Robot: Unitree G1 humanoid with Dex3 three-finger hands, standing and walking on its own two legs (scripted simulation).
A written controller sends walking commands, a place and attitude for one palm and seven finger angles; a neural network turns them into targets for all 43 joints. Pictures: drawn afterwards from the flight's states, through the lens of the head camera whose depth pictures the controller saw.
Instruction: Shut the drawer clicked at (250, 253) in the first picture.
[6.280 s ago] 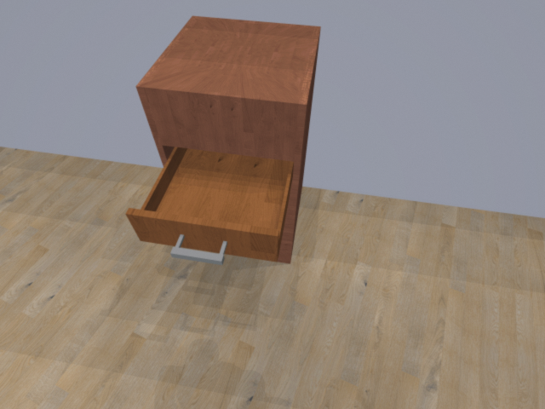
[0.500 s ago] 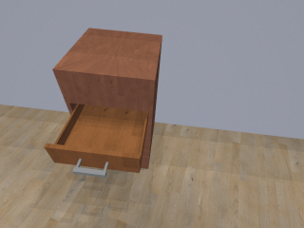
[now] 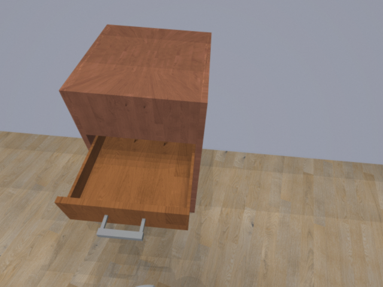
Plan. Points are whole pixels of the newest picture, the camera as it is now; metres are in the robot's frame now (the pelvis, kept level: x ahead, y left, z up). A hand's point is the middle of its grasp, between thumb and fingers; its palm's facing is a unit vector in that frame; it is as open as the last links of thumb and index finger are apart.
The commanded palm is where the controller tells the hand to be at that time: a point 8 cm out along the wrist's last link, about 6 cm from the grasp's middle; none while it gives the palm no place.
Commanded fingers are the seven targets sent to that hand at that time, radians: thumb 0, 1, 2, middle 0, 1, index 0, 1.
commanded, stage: come to a stop and stand still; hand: left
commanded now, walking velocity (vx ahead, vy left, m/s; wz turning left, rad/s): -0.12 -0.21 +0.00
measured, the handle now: (122, 227) +0.30 +0.22 -0.23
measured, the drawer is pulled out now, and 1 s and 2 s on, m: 0.26 0.26 0.26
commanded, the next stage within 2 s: look again from close up in 0.94 s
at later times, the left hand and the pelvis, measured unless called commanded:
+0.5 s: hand out of the picture +0.01 +0.14 -0.15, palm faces +0.02 -0.98 -0.18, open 7.3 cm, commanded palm none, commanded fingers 0.00 0.90 0.90 -0.20 -0.30 -0.20 -0.30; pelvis +0.02 -0.02 +0.02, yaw +0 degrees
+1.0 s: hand out of the picture -0.02 +0.09 -0.15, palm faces +0.08 -0.99 -0.15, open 7.3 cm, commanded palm none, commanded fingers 0.00 0.90 0.90 -0.20 -0.30 -0.20 -0.30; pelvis +0.03 -0.04 +0.02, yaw +1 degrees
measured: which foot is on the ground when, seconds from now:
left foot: down 0.00-1.00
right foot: up 0.00-0.14, down 0.16-1.00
